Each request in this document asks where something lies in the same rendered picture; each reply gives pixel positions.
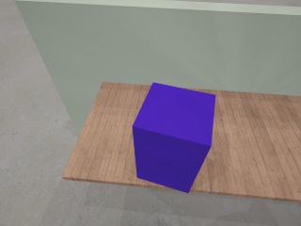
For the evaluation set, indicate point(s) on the carton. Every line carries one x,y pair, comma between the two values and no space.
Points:
172,134

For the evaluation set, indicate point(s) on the table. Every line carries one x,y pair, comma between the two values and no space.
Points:
255,151

